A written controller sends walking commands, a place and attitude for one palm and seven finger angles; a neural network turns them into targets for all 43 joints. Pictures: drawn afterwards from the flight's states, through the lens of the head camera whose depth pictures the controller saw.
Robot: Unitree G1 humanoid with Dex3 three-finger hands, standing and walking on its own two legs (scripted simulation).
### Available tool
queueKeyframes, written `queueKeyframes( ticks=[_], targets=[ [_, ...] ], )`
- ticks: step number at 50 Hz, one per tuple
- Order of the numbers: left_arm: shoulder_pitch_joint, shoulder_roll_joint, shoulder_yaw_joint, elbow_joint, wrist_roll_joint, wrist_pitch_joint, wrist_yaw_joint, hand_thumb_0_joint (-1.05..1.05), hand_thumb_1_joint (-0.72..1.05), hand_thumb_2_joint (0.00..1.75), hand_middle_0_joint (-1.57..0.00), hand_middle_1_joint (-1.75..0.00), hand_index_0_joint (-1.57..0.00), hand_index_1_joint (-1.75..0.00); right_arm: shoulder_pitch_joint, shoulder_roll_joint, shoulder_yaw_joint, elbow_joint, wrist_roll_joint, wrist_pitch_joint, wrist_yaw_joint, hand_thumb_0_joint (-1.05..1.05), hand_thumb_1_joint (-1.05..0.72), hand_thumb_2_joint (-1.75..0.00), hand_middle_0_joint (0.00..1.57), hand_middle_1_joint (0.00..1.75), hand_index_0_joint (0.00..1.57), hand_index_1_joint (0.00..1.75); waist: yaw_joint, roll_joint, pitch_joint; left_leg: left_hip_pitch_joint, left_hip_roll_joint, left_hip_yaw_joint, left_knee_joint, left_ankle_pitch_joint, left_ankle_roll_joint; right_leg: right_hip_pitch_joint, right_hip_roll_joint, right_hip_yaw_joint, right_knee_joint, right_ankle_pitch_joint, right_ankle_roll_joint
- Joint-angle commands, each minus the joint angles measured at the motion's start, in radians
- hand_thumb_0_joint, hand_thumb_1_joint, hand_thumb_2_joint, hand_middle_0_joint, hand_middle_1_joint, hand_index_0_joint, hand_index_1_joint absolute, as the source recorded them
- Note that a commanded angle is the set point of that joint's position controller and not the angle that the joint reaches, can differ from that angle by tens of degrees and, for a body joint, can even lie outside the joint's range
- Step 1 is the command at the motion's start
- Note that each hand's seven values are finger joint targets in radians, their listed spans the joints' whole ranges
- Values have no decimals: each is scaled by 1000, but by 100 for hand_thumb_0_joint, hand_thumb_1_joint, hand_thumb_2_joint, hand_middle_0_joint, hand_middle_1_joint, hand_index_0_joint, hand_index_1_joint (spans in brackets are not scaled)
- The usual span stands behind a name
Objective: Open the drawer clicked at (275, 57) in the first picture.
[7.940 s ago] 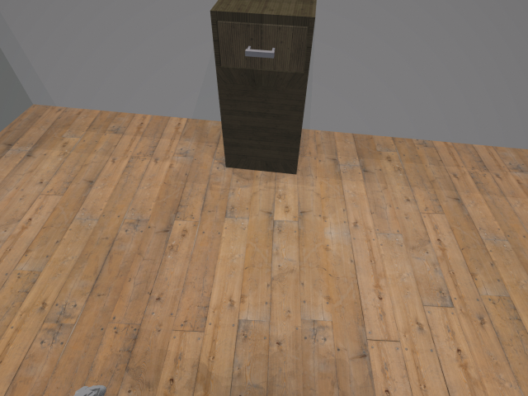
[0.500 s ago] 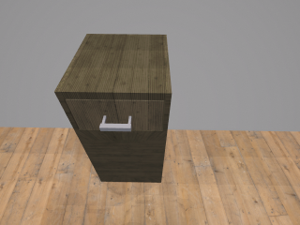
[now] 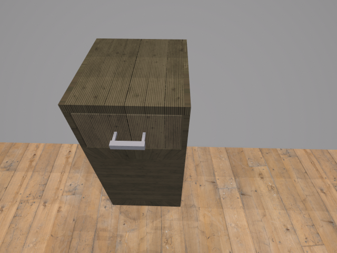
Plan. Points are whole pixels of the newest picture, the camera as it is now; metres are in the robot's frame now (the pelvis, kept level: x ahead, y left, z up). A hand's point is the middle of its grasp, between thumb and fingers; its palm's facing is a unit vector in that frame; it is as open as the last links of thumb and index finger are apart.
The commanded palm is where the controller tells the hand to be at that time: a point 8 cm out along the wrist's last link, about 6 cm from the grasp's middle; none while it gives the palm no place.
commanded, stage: look again from close up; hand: left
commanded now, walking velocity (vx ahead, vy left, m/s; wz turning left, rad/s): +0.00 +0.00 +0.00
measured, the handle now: (128, 140) +0.48 +0.17 -0.08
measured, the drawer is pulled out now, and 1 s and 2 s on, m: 0.00 0.00 0.00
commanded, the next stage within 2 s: shuffle to correct the standing spot in 0.30 s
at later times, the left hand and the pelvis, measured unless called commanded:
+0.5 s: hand out of the picture -0.02 +0.14 -0.17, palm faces +0.04 -0.98 -0.17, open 7.3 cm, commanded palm none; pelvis +0.00 -0.02 +0.00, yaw +0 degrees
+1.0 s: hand out of the picture +0.00 +0.17 -0.17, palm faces +0.02 -0.98 -0.21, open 7.3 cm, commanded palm none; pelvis -0.03 -0.01 -0.01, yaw +0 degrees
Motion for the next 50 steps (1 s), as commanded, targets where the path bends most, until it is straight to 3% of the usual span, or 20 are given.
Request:
queueKeyframes(
  ticks=[1, 20, 27, 30, 31, 32, 33, 34, 35, 36, 38, 40, 41, 43, 44, 46, 47, 48, 50],
  targets=[
    [84, 83, 16, -22, -3, -10, 5, 0, 90, 90, -20, -30, -20, -30, 86, -78, -14, -10, 2, -5, -1, 0, -90, -90, 20, 30, 20, 30, 1, -22, 61, -60, 117, -85, -69, 264, 18, 0, -84, 84, -62, 278, -39],
    [95, 80, 19, -19, -3, -13, 4, 0, 90, 90, -20, -30, -20, -30, 90, -63, -14, -3, 2, -1, -3, 0, -90, -90, 20, 30, 20, 30, 2, -28, 64, -61, 117, -75, -67, 240, 8, 3, -83, 92, -80, 298, -47],
    [84, 102, 38, -64, -2, 8, 8, 0, 90, 90, -20, -30, -20, -30, 81, -82, -36, -42, 5, 7, -15, 0, -90, -90, 20, 30, 20, 30, -1, -3, 20, -27, 150, -79, -27, 481, 9, -31, -68, 90, -4, 408, -41],
    [81, 98, 47, -92, 3, 20, 5, 0, 90, 90, -20, -30, -20, -30, 76, -100, -48, -56, 3, 16, -20, 0, -90, -90, 20, 30, 20, 30, 2, 35, 3, -27, 176, -85, -16, 508, 25, -68, -51, 78, 38, 344, -39],
    [106, 157, 45, -75, 12, 4, 40, 0, 90, 90, -20, -30, -20, -30, -26, -161, -76, -134, 25, 16, -5, 0, -90, -90, 20, 30, 20, 30, 18, -69, 12, -102, 205, -26, 208, 553, -21, -74, -124, 102, -44, 669, 3],
    [105, 180, 59, -126, 11, -5, 35, 0, 90, 90, -20, -30, -20, -30, 12, -94, -71, -183, 15, 24, 7, 0, -90, -90, 20, 30, 20, 30, -1, -168, -50, -213, 77, -18, 251, 2, -26, 22, -194, 215, -59, 671, -39],
    [80, 188, 45, -120, 6, -21, 30, 0, 90, 90, -20, -30, -20, -30, -4, -54, -57, -181, 10, 38, 18, 0, -90, -90, 20, 30, 20, 30, 3, -233, -98, -209, 72, -24, 302, -129, -19, 27, -235, 251, -94, 542, -84],
    [62, 167, 44, -145, 12, -25, 27, 0, 90, 90, -20, -30, -20, -30, 2, -62, -59, -199, 6, 37, 22, 0, -90, -90, 20, 30, 20, 30, -3, -165, -115, -216, 59, -30, 344, -158, -15, 15, -240, 262, -106, 456, -137],
    [43, 173, 45, -154, 15, -27, 23, 0, 90, 90, -20, -30, -20, -30, 3, -54, -58, -193, 5, 35, 25, 0, -90, -90, 20, 30, 20, 30, -13, -77, -108, -205, 50, -21, 328, -149, -15, 6, -229, 253, -103, 435, -166],
    [25, 182, 44, -158, 13, -27, 20, 0, 90, 90, -20, -30, -20, -30, 21, -45, -54, -185, 5, 33, 27, 0, -90, -90, 20, 30, 20, 30, -26, -39, -91, -166, 47, -13, 267, -116, -18, -36, -213, 232, -112, 329, -170],
    [-13, 169, 37, -154, 7, -23, 15, 0, 90, 90, -20, -30, -20, -30, 80, -41, -44, -156, -2, 29, 30, 0, -90, -90, 20, 30, 20, 30, -51, -36, -15, -55, 47, -9, 118, -27, -13, -169, -158, 177, -138, 1, -126],
    [-19, 139, 33, -150, 3, -11, 7, 0, 90, 90, -20, -30, -20, -30, 95, -95, -43, -146, -14, 24, 31, 0, -90, -90, 20, 30, 20, 30, -37, 11, 100, -134, 107, -87, 25, -77, 20, -222, -70, 141, -112, -227, -78],
    [-22, 145, 35, -154, 9, -1, 3, 0, 90, 90, -20, -30, -20, -30, 80, -116, -44, -156, -20, 26, 33, 0, -90, -90, 20, 30, 20, 30, -26, 55, 141, -220, 116, -120, -28, -191, 27, -202, -48, 111, -88, -290, -71],
    [4, 141, 34, -157, 16, 8, -6, 0, 90, 90, -20, -30, -20, -30, 55, -146, -47, -166, -25, 25, 34, 0, -90, -90, 20, 30, 20, 30, -10, 152, 177, -306, 151, -199, -151, -356, 55, -163, 1, 43, 20, -246, -54],
    [16, 135, 33, -157, 17, 6, -12, 0, 90, 90, -20, -30, -20, -30, 45, -163, -49, -174, -23, 24, 32, 0, -90, -90, 20, 30, 20, 30, -3, 128, 167, -319, 173, -235, -177, -374, 71, -133, 19, 18, 64, -183, -47],
    [36, 117, 30, -150, 17, 2, -20, 0, 90, 90, -20, -30, -20, -30, 22, -177, -48, -186, -18, 20, 28, 0, -90, -90, 20, 30, 20, 30, 15, 40, 165, -346, 184, -238, -173, -359, 81, -90, 18, 15, 70, -123, -43],
    [44, 114, 29, -148, 16, -1, -22, 0, 90, 90, -20, -30, -20, -30, 16, -177, -46, -189, -17, 17, 27, 0, -90, -90, 20, 30, 20, 30, 19, 23, 158, -347, 172, -219, -161, -338, 76, -78, 8, 36, 47, -125, -45],
    [41, 119, 29, -147, 14, -1, -23, 0, 90, 90, -20, -30, -20, -30, 20, -167, -43, -185, -17, 14, 26, 0, -90, -90, 20, 30, 20, 30, 16, 50, 149, -333, 160, -213, -166, -321, 71, -79, 3, 45, 38, -125, -49],
    [52, 127, 27, -144, 10, -9, -22, 0, 90, 90, -20, -30, -20, -30, 22, -158, -37, -181, -14, 8, 26, 0, -90, -90, 20, 30, 20, 30, 19, 22, 132, -310, 141, -176, -124, -239, 60, -67, -23, 87, -2, -110, -55]
  ],
)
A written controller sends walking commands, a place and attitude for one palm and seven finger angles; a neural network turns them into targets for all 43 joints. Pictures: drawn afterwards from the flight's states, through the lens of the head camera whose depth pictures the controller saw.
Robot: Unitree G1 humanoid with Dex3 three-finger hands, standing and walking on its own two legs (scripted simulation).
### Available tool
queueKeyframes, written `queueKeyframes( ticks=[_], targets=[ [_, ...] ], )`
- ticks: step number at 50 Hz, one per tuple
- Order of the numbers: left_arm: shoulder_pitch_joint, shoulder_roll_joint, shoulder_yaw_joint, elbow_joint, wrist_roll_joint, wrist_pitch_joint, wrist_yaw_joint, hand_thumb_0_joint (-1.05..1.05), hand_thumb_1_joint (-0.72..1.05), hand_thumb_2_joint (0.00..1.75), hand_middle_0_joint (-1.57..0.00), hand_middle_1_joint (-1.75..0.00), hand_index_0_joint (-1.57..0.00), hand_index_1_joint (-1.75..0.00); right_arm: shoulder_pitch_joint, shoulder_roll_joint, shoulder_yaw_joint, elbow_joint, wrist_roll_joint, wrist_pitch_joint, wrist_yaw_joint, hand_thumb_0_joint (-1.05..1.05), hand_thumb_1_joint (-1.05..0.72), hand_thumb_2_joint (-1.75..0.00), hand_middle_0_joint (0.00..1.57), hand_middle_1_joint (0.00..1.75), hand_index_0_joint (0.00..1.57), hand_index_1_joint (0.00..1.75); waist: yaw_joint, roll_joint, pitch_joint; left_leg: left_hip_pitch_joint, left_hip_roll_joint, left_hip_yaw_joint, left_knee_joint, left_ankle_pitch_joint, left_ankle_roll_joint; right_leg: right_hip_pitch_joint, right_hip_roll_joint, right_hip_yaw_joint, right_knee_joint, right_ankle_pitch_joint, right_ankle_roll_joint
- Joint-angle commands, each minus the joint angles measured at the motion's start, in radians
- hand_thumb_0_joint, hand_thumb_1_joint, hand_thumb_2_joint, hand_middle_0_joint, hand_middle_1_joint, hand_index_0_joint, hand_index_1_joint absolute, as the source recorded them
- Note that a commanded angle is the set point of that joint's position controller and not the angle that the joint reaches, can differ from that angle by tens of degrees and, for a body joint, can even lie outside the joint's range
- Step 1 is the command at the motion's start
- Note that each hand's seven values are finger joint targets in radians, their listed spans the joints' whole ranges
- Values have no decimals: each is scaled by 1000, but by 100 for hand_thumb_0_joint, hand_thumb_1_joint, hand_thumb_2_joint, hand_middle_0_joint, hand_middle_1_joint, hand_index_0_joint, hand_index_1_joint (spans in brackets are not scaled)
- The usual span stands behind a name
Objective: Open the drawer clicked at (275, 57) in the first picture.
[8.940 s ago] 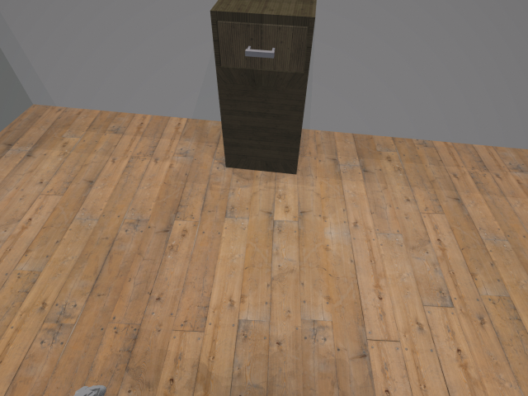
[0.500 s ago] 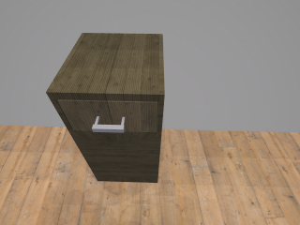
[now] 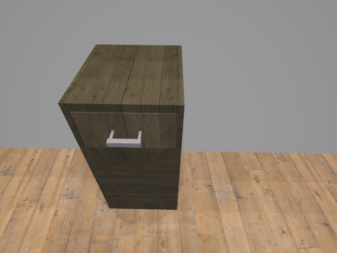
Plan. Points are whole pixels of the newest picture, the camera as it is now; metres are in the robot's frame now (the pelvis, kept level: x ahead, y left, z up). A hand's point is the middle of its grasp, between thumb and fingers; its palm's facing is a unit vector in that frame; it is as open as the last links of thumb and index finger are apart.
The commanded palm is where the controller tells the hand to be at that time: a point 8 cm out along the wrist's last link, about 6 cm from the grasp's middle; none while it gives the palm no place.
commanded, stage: come to a stop and stand still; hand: left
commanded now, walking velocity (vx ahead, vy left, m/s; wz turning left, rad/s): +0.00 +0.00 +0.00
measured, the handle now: (125, 138) +0.51 +0.18 -0.07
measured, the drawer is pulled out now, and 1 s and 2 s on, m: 0.00 0.00 0.00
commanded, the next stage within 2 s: look again from close up in 0.78 s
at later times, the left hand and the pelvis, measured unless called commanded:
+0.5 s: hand out of the picture +0.03 +0.16 -0.17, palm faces +0.02 -0.98 -0.19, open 7.3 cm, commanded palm none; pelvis +0.05 -0.01 +0.00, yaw +0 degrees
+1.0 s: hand out of the picture +0.04 +0.16 -0.16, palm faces +0.03 -0.98 -0.20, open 7.3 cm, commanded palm none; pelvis +0.04 -0.01 +0.01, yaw +0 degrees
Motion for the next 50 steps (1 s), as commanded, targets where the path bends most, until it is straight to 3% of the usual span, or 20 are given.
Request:
queueKeyframes(
  ticks=[1, 3, 5, 8, 11, 14, 20, 37, 50],
  targets=[
    [71, 72, 12, -27, -8, -22, 2, 0, 90, 90, -20, -30, -20, -30, -9, -108, -16, -53, 8, -29, -5, 0, -90, -90, 20, 30, 20, 30, 28, -3, 160, -182, 114, -153, -216, -168, 50, 23, -62, 121, -133, -86, -29],
    [62, 80, 11, -14, -13, -29, 7, 0, 90, 90, -20, -30, -20, -30, 22, -78, -6, -33, 11, -32, -8, 0, -90, -90, 20, 30, 20, 30, 9, -75, 143, -128, 77, -96, -141, -18, 31, 20, -96, 173, -178, -21, -42],
    [62, 81, 9, 0, -19, -37, 10, 0, 90, 90, -20, -30, -20, -30, 39, -65, 1, -8, 13, -35, -11, 0, -90, -90, 20, 30, 20, 30, -1, -100, 101, -57, 68, -69, -104, 80, 18, 24, -122, 184, -191, 103, -46],
    [57, 74, 6, 23, -21, -38, 15, 0, 90, 90, -20, -30, -20, -30, 58, -63, 4, 32, 17, -42, -17, 0, -90, -90, 20, 30, 20, 30, -6, -33, 66, -4, 93, -82, -125, 201, 18, 58, -103, 133, -139, 263, -35],
    [78, 68, 7, 46, -21, -38, 19, 0, 90, 90, -20, -30, -20, -30, 47, -71, 2, 54, 18, -46, -24, 0, -90, -90, 20, 30, 20, 30, 3, -13, 27, 32, 108, -76, -107, 308, 16, 96, -103, 117, -111, 379, -29],
    [74, 60, 6, 57, -22, -34, 23, 0, 90, 90, -20, -30, -20, -30, 48, -65, 3, 72, 19, -44, -29, 0, -90, -90, 20, 30, 20, 30, 3, 3, 46, 39, 115, -76, -116, 352, 15, 97, -98, 106, -104, 391, -27],
    [78, 50, 5, 73, -21, -29, 27, 0, 90, 90, -20, -30, -20, -30, 34, -53, 1, 89, 20, -37, -34, 0, -90, -90, 20, 30, 20, 30, 5, -1, 72, 49, 115, -72, -129, 351, 10, 102, -104, 106, -124, 426, -24],
    [66, 60, 7, 69, -23, -27, 30, 0, 90, 90, -20, -30, -20, -30, 25, -62, 2, 102, 18, -36, -39, 0, -90, -90, 20, 30, 20, 30, 9, -5, 47, 105, 123, -76, -164, 432, 5, 143, -111, 94, -150, 484, -21],
    [74, 54, 4, 71, -23, -26, 29, 0, 90, 90, -20, -30, -20, -30, 30, -47, 5, 111, 19, -32, -35, 0, -90, -90, 20, 30, 20, 30, 10, -17, 99, 68, 117, -80, -203, 281, 0, 120, -110, 110, -200, 378, -22]
  ],
)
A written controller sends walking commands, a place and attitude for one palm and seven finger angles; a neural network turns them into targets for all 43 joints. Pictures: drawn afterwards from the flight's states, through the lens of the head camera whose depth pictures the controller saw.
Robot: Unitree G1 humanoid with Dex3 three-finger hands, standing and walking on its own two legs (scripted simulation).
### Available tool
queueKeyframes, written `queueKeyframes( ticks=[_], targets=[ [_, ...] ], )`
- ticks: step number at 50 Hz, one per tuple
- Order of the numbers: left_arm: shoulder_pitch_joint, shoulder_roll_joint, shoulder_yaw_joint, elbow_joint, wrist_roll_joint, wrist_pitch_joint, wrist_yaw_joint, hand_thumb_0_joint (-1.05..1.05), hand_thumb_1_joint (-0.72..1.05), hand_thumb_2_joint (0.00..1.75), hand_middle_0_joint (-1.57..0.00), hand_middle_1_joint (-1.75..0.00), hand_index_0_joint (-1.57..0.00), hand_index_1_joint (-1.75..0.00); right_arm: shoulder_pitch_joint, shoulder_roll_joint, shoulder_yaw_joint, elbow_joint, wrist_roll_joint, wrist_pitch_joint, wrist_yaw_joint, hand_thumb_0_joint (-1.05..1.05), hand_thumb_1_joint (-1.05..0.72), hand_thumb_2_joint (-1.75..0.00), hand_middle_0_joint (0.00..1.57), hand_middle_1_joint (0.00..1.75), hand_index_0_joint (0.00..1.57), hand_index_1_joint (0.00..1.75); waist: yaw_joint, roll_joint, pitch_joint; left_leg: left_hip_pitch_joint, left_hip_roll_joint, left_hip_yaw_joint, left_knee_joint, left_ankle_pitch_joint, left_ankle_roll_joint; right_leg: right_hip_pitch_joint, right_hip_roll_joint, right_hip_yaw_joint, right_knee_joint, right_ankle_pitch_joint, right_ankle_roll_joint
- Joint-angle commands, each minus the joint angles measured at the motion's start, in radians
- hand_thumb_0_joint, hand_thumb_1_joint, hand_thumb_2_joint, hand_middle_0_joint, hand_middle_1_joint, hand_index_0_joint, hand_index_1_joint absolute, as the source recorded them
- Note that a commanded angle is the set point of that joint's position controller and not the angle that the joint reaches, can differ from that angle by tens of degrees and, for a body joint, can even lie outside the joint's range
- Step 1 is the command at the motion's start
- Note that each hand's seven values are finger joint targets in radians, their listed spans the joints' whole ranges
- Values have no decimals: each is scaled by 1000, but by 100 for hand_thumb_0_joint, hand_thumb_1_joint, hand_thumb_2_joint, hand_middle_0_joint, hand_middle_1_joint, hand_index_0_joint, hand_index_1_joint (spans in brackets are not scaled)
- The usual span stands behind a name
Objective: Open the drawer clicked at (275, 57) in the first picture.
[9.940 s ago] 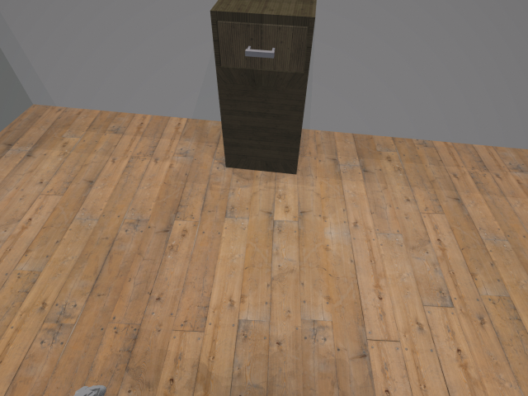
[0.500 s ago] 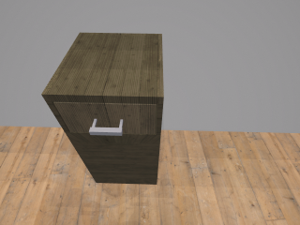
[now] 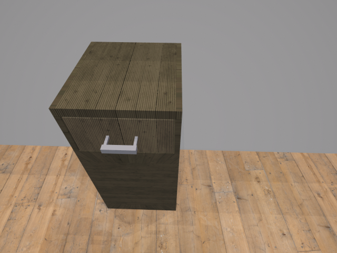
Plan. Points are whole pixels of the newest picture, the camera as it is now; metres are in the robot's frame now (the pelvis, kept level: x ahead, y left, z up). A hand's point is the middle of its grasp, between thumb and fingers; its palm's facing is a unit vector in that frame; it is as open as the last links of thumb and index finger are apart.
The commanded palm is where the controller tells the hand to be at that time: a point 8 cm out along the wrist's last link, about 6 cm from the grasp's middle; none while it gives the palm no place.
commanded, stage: look again from close up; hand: left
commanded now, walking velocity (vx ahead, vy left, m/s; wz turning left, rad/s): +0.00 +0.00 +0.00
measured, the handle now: (120, 144) +0.46 +0.20 -0.08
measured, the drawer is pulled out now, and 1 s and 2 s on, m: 0.00 0.00 0.00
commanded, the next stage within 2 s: raise the hand with hooked fingers in 0.40 s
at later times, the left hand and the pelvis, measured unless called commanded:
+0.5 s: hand out of the picture -0.05 +0.14 -0.17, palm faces +0.04 -0.99 -0.16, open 7.3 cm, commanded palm +0.07 +0.19 -0.07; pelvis -0.02 -0.01 +0.00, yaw +0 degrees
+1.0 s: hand out of the picture +0.13 +0.18 -0.07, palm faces +0.00 -0.16 -0.99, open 9.0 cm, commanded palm +0.12 +0.21 -0.01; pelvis -0.07 +0.00 -0.04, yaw -2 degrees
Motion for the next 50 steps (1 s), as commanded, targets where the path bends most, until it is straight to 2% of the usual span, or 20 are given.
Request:
queueKeyframes(
  ticks=[1, 24, 25, 26, 27, 28, 29, 30, 31, 32, 34, 36, 37, 39, 40, 43, 44, 46, 48, 50],
  targets=[
    [81, 81, 14, -23, -3, -10, 3, 0, 90, 90, -20, -30, -20, -30, 76, -79, -12, -17, 2, -5, 0, 0, -90, -90, 20, 30, 20, 30, 3, -16, 74, -63, 103, -70, -53, 247, 30, -17, -128, 119, -69, 350, -13],
    [119, 47, 8, -10, -1, -14, 3, 0, 90, 90, -20, -30, -20, -30, 117, -46, -11, -9, 3, -3, 3, 0, -90, -90, 20, 30, 20, 30, 4, -17, 98, -107, 94, -67, -59, 154, 26, -57, -117, 137, -104, 214, -14],
    [186, 111, 23, 27, 17, -46, 41, 0, 90, 90, -20, -30, -20, -30, -40, -92, -26, -84, 15, -17, 17, 0, -90, -90, 20, 30, 20, 30, 62, -89, 118, -238, 80, 0, 207, 129, -10, -34, -200, 211, -72, 861, 71],
    [-568, 321, -135, -1485, 70, -228, 12, 0, 88, 89, -20, -32, -20, -32, -34, -267, -19, -466, 70, -168, -39, 0, -90, -90, 20, 30, 20, 30, -47, 200, -365, 69, 0, 8, 20, 238, 52, 24, -116, 279, 8, 598, 5],
    [-248, 308, -22, -1216, 101, -143, 114, 0, 85, 88, -20, -33, -20, -33, -134, -190, -36, -401, 62, -240, -82, 0, -90, -90, 20, 30, 20, 30, 13, 344, -378, 66, 3, 0, 29, 357, 54, 8, -59, 174, 54, 333, -19],
    [-6, 168, -96, -1129, 97, 6, 168, 0, 83, 87, -21, -34, -21, -34, -119, -156, -52, -431, 95, -272, -80, 0, -90, -90, 20, 30, 20, 30, 10, 221, -180, -59, 14, -31, 16, 327, 30, -96, -30, 121, 40, 197, -11],
    [34, 65, -152, -1066, 130, 44, 174, 0, 81, 86, -21, -36, -21, -36, -96, -164, -57, -400, 92, -278, -82, 0, -90, -90, 20, 30, 20, 30, -7, 61, -107, -100, 21, -24, 46, 300, 43, -135, -31, 88, 34, 205, 11],
    [-31, 86, -186, -1182, 184, 34, 187, 0, 78, 85, -21, -37, -21, -37, -134, -195, -64, -468, 97, -296, -74, 0, -90, -90, 20, 30, 20, 30, -15, -24, -19, -139, 13, -53, 70, 216, 56, -226, -33, 105, 32, 162, 15],
    [-22, 126, -188, -1188, 287, 25, 210, 0, 76, 84, -21, -39, -21, -39, -123, -233, -63, -476, 69, -303, -67, 0, -90, -90, 20, 30, 20, 30, -32, -88, -79, -148, 3, -53, 112, 164, 65, -279, -32, 109, 49, 93, 15],
    [0, 107, -225, -1190, 381, 22, 235, 0, 74, 83, -21, -40, -21, -40, -125, -236, -57, -510, 45, -298, -55, 0, -90, -90, 20, 30, 20, 30, -35, -148, -70, -197, -9, -66, 144, 123, 64, -336, -29, 107, 62, 15, 12],
    [-34, 110, -249, -1175, 617, 18, 302, 0, 69, 81, -22, -43, -22, -43, -131, -237, -75, -586, 2, -258, -26, 0, -90, -90, 20, 30, 20, 30, -38, -144, -142, -246, -51, -61, 212, 63, 45, -406, -12, 116, 96, -129, 2],
    [149, 95, -210, -1045, 803, 28, 371, 0, 64, 79, -22, -47, -22, -47, -192, -241, -98, -655, -37, -181, 12, 0, -90, -90, 20, 30, 20, 30, 27, -218, -75, -347, -62, -58, 226, 0, 26, -421, -10, 123, 84, -214, -13],
    [265, 92, -190, -989, 873, 26, 389, 0, 62, 78, -22, -48, -22, -48, -218, -240, -100, -681, -47, -135, 34, 0, -90, -90, 20, 30, 20, 30, 67, -270, -50, -406, -64, -46, 230, -6, 22, -394, -16, 139, 84, -181, -18],
    [307, 147, -115, -1001, 982, 8, 407, 0, 57, 76, -22, -51, -22, -51, -264, -224, -91, -717, -36, -35, 80, 0, -90, -90, 20, 30, 20, 30, 131, -283, -120, -494, -66, -23, 239, 48, 11, -296, -27, 170, 153, -1, -32],
    [252, 148, -122, -1048, 1021, 0, 418, 0, 55, 75, -22, -53, -22, -53, -305, -218, -85, -746, -30, -4, 96, 0, -90, -90, 20, 30, 20, 30, 137, -258, -129, -514, -69, -14, 246, 55, 12, -288, -32, 180, 176, 44, -33],
    [156, 252, -29, -1154, 1106, 1, 474, 0, 48, 72, -23, -57, -23, -57, -341, -193, -76, -786, -17, 62, 115, 0, -90, -90, 20, 30, 20, 30, 163, -98, -214, -491, -76, -9, 270, 98, 8, -262, -21, 200, 233, 97, -46],
    [86, 235, -58, -1198, 1129, 19, 494, 0, 46, 71, -23, -58, -23, -58, -351, -186, -74, -801, -20, 80, 116, 0, -90, -90, 20, 30, 20, 30, 151, -27, -230, -463, -75, -1, 277, 101, 10, -287, -17, 213, 233, 94, -47],
    [-33, 226, -75, -1215, 1160, 47, 528, 0, 41, 69, -24, -62, -24, -62, -345, -174, -75, -806, -19, 94, 110, 0, -90, -90, 20, 30, 20, 30, 122, 28, -293, -398, -71, -8, 302, 123, 13, -326, 0, 218, 248, 112, -50],
    [-171, 260, -57, -1259, 1186, 67, 554, 0, 36, 67, -24, -64, -24, -64, -342, -172, -75, -791, -29, 99, 97, 0, -90, -90, 20, 30, 20, 30, 90, 21, -322, -368, -67, -31, 328, 109, 18, -359, 5, 229, 245, 84, -43],
    [-263, 249, -79, -1263, 1166, 74, 553, 0, 32, 65, -24, -68, -24, -68, -349, -167, -77, -779, -38, 95, 84, 0, -90, -90, 20, 30, 20, 30, 46, 19, -317, -338, -59, -40, 347, 70, 29, -400, -6, 222, 220, 37, -30]
  ],
)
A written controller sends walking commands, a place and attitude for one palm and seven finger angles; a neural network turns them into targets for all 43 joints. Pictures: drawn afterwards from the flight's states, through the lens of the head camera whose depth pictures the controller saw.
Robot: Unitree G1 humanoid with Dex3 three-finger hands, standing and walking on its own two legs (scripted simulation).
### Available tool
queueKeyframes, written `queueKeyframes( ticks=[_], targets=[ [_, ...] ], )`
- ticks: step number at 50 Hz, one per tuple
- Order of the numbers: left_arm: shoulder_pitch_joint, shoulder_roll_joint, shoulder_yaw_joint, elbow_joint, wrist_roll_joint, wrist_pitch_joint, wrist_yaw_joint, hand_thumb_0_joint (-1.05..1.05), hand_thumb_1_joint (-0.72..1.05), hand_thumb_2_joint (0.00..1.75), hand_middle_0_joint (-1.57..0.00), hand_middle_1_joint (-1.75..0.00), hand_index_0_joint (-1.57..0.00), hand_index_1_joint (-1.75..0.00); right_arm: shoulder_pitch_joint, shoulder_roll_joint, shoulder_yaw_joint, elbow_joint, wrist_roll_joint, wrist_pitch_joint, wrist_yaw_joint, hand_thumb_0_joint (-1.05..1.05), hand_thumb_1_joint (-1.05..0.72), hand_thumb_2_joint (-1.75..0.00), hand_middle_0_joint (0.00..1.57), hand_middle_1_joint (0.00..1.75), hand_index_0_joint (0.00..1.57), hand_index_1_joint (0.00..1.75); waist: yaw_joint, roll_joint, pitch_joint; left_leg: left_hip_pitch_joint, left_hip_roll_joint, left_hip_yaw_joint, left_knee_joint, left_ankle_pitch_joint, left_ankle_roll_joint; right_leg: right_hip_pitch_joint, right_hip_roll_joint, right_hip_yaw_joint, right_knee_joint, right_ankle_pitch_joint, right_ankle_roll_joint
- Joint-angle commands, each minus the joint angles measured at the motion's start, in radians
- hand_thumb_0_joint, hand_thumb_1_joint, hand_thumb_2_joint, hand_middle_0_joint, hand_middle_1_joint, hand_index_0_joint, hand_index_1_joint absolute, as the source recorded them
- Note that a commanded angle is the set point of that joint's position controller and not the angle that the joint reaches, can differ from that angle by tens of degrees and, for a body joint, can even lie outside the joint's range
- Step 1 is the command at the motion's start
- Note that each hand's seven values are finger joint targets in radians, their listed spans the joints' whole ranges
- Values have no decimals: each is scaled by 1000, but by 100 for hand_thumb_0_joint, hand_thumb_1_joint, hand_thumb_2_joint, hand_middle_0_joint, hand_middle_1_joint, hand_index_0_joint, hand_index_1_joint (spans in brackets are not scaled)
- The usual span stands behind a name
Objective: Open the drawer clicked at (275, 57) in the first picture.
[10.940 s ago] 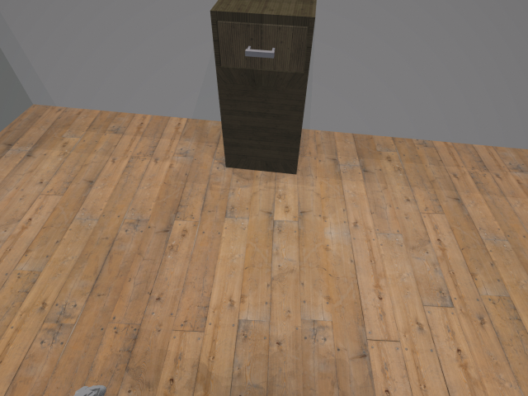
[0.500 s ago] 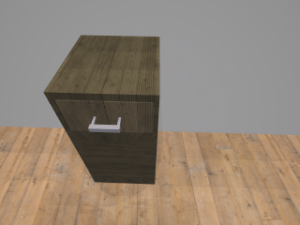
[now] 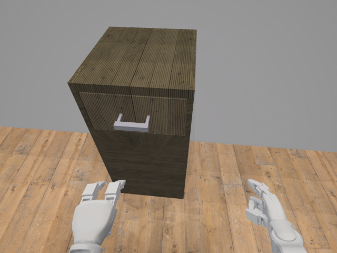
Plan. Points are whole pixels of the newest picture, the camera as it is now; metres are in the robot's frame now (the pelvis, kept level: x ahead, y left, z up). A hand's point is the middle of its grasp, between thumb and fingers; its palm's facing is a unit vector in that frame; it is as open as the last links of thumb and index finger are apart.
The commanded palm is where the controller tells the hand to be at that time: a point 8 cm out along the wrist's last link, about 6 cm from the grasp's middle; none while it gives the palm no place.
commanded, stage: raise the hand with hooked fingers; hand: left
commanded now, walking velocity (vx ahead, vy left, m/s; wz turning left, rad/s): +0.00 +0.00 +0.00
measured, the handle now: (132, 122) +0.52 +0.22 -0.04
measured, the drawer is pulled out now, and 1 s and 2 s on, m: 0.00 0.00 0.00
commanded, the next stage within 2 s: move the hooked fingers above the handle in 1.40 s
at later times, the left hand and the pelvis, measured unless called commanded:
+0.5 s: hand (87, 178) +0.26 +0.24 +0.04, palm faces +0.05 -0.11 -0.99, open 12.0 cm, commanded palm +0.24 +0.24 +0.10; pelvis +0.01 +0.02 +0.02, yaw +1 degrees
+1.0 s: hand (76, 136) +0.33 +0.28 +0.11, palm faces +0.04 -0.06 -1.00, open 13.8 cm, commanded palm +0.30 +0.28 +0.16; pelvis +0.03 +0.03 +0.03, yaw +2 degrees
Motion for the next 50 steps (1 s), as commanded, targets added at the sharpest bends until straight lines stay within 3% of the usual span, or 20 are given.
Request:
queueKeyframes(
  ticks=[1, 3, 5, 8, 11, 13, 14, 16, 18, 20, 22, 25, 32, 35, 40, 42, 50],
  targets=[
    [-355, 163, 132, -270, -14, 31, 66, 0, 29, 64, -24, -69, -24, -69, -80, -52, -16, -109, -9, -24, -21, 0, -90, -90, 20, 30, 20, 30, -73, 59, -170, 108, -57, -91, -36, 136, 26, 75, 9, 167, -195, 96, -11],
    [-418, 155, 111, -296, -65, 25, 29, 0, 25, 62, -25, -72, -25, -72, -93, -50, -7, -103, -10, -30, -41, 0, -90, -90, 20, 30, 20, 30, -97, 51, -152, 116, -57, -99, -49, 108, 34, 96, 10, 138, -218, 80, 1],
    [-402, 137, 86, -251, -90, 19, -13, 0, 20, 60, -25, -75, -25, -75, -87, -51, 2, -87, -11, -41, -49, 0, -90, -90, 20, 30, 20, 30, -101, 36, -128, 124, -50, -97, -72, 101, 36, 106, 8, 101, -230, 78, 8],
    [-326, 115, 68, -199, -112, 34, -87, 0, 13, 57, -25, -80, -25, -80, -76, -52, 9, -83, -5, -39, -51, 0, -90, -90, 20, 30, 20, 30, -76, 9, -102, 126, -45, -100, -124, 118, 30, 158, 10, 71, -249, 99, 7],
    [-261, 164, 113, -191, -116, 38, -141, 0, 6, 54, -26, -84, -26, -84, -65, -54, 17, -85, 5, -31, -50, 0, -90, -90, 20, 30, 20, 30, -36, -37, -87, 106, -39, -94, -170, 153, 25, 238, 4, 67, -264, 144, 7],
    [-266, 195, 153, -184, -108, 34, -154, 0, 1, 52, -26, -87, -26, -87, -64, -57, 19, -77, 6, -28, -51, 0, -90, -90, 20, 30, 20, 30, -24, -28, -71, 100, -36, -93, -196, 154, 21, 263, 6, 72, -274, 136, 3],
    [-268, 217, 173, -208, -102, 28, -150, 0, -1, 51, -27, -88, -27, -88, -58, -56, 19, -80, 7, -29, -49, 0, -90, -90, 20, 30, 20, 30, -10, -9, -90, 109, -36, -90, -204, 169, 20, 285, 3, 75, -271, 148, 1],
    [-282, 231, 195, -241, -99, 18, -139, 0, -6, 49, -27, -92, -27, -92, -51, -57, 12, -77, 7, -32, -49, 0, -90, -90, 20, 30, 20, 30, -7, 7, -124, 128, -35, -92, -211, 208, 20, 316, 4, 76, -265, 200, -2],
    [-300, 247, 223, -265, -105, 15, -125, 0, -10, 47, -27, -94, -27, -94, -49, -62, 4, -72, 6, -32, -50, 0, -90, -90, 20, 30, 20, 30, -9, 15, -132, 141, -33, -96, -220, 234, 20, 333, 6, 76, -267, 231, -4],
    [-333, 235, 212, -267, -112, 20, -113, 0, -15, 45, -27, -98, -27, -98, -48, -67, -3, -62, 11, -33, -52, 0, -90, -90, 20, 30, 20, 30, -26, 27, -111, 156, -32, -94, -225, 233, 21, 309, 6, 72, -273, 225, -2],
    [-385, 242, 207, -292, -118, 21, -107, 0, -20, 43, -28, -100, -28, -100, -40, -75, -12, -55, 13, -36, -53, 0, -90, -90, 20, 30, 20, 30, -31, 65, -138, 195, -26, -96, -232, 253, 21, 302, 7, 54, -271, 227, -3],
    [-429, 240, 191, -288, -131, 33, -118, 0, -27, 40, -28, -105, -28, -105, -33, -85, -20, -41, 18, -40, -58, 0, -90, -90, 20, 30, 20, 30, -40, 66, -141, 229, -22, -99, -242, 271, 20, 298, 7, 41, -281, 227, -1],
    [-491, 269, 185, -241, -151, 76, -208, 0, -43, 33, -29, -115, -29, -115, -36, -94, -14, -32, 38, -29, -65, 0, -90, -90, 20, 30, 20, 30, -30, 25, -91, 254, -18, -97, -300, 301, 16, 347, 7, 25, -322, 254, 4],
    [-538, 313, 212, -252, -150, 75, -240, 0, -50, 30, -30, -120, -30, -120, -37, -91, -7, -33, 40, -24, -70, 0, -90, -90, 20, 30, 20, 30, -22, 53, -106, 280, -23, -92, -315, 343, 16, 394, 5, 28, -335, 299, 2],
    [-623, 335, 220, -240, -160, 70, -287, 0, -50, 30, -30, -120, -30, -120, -35, -90, 2, -26, 43, -14, -73, 0, -90, -90, 20, 30, 20, 30, -27, 66, -111, 314, -23, -89, -330, 394, 14, 423, 7, 20, -356, 349, 5],
    [-651, 353, 231, -229, -168, 67, -308, 0, -50, 30, -30, -120, -30, -120, -30, -90, 4, -21, 43, -13, -75, 0, -90, -90, 20, 30, 20, 30, -30, 37, -121, 320, -25, -87, -333, 416, 16, 447, 7, 20, -363, 385, 9],
    [-786, 415, 251, -193, -202, 34, -389, 0, -50, 30, -30, -120, -30, -120, -20, -98, 11, -7, 50, -3, -82, 0, -90, -90, 20, 30, 20, 30, -41, 62, -127, 347, -27, -91, -348, 458, 17, 476, 5, 11, -391, 421, 11]
  ],
)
